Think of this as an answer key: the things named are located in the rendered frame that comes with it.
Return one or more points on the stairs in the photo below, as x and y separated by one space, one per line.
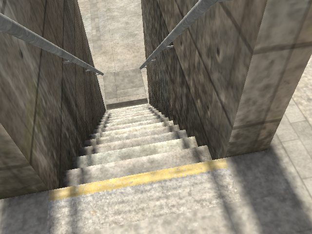
133 140

